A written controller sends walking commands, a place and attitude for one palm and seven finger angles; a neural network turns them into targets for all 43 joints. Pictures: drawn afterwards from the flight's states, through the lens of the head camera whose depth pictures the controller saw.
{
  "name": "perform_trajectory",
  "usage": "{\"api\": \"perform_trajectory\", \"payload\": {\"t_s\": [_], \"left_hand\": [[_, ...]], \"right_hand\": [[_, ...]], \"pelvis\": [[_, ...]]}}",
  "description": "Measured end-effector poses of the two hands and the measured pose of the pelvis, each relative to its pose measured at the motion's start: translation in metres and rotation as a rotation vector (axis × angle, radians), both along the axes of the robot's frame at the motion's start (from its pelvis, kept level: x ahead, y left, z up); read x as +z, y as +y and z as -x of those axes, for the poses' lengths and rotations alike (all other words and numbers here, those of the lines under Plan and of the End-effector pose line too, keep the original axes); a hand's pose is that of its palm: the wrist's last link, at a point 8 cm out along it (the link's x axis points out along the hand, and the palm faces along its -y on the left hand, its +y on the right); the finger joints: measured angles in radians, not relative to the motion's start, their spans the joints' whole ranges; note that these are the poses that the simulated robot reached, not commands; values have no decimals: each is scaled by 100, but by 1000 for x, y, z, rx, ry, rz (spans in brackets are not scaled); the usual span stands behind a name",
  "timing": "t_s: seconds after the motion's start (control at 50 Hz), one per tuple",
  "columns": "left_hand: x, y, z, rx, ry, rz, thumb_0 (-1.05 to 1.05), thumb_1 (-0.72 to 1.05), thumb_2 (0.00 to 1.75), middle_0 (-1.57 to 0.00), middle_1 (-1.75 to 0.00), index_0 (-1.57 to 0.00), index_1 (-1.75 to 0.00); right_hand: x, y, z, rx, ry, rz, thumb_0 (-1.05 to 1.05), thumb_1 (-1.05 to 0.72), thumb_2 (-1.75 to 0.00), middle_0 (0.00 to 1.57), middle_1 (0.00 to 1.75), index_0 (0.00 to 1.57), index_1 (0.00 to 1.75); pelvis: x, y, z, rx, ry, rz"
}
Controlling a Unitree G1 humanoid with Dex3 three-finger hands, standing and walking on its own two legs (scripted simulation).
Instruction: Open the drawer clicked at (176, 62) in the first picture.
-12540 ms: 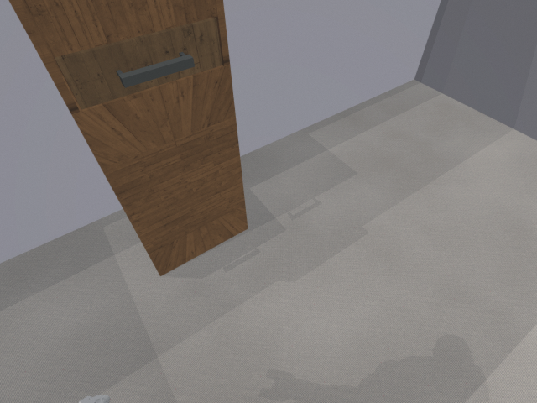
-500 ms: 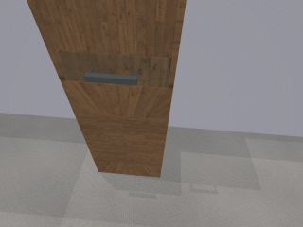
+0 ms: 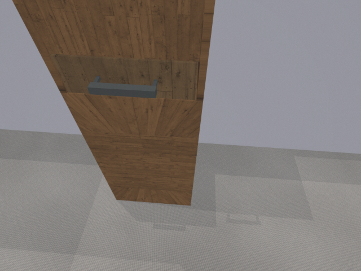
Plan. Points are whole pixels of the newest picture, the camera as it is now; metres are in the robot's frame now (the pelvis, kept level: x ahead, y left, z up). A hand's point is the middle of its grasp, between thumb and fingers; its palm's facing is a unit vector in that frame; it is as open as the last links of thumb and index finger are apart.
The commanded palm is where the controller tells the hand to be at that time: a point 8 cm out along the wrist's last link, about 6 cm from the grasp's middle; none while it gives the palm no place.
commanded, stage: come to a stop and stand still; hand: left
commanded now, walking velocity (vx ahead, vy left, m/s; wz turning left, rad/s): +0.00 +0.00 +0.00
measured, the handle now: (124, 85) +0.54 +0.19 +0.10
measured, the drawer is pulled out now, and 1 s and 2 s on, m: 0.00 0.00 0.00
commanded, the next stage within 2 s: look again from close up in 0.62 s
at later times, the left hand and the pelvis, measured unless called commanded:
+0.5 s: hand out of the picture -0.05 +0.21 -0.17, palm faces +0.03 -0.97 -0.23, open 7.4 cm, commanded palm none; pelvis -0.07 +0.02 +0.00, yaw +1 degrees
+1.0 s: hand out of the picture -0.07 +0.17 -0.17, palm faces +0.05 -0.99 -0.15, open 7.4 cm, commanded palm none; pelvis -0.05 +0.01 +0.01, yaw +1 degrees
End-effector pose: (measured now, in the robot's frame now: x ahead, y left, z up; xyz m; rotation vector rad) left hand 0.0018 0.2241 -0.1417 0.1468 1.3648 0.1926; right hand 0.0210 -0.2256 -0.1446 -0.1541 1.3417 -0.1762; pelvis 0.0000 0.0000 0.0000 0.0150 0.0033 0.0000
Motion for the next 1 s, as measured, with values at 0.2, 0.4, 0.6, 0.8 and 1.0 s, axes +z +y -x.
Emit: {"api": "perform_trajectory", "payload": {"t_s": [0.2, 0.4, 0.6, 0.8, 1.0], "left_hand": [[6, 25, -7, -57, -138, -37, 1, 91, 90, -20, -30, -20, -30], [12, 38, 24, -62, -155, -28, 0, 91, 90, -20, -30, -20, -30], [4, 30, 87, -14, 5, 7, 0, 91, 90, -20, -30, -20, -30], [0, 8, 105, 10, 77, 53, 0, 91, 90, -20, -30, -20, -30], [-1, -4, 73, -3, 17, 69, 0, 91, 90, -20, -30, -20, -30]], "right_hand": [[7, 3, -6, 31, -170, -2, 1, -91, -90, 20, 30, 19, 30], [8, 18, 34, 64, -137, -20, 1, -92, -90, 20, 30, 20, 30], [5, 14, 83, 47, 0, -11, 1, -91, -90, 20, 30, 20, 30], [5, 18, 93, 30, 55, -22, 1, -91, -90, 20, 30, 19, 30], [5, 25, 72, 32, 26, -40, 1, -91, -90, 20, 30, 20, 30]], "pelvis": [[-4, 12, 36, 7, -40, 14], [0, 23, 62, 14, -38, 14], [2, 22, 68, 20, -24, 13], [3, 18, 62, 20, -20, 13], [5, 14, 52, 17, -23, 12]]}}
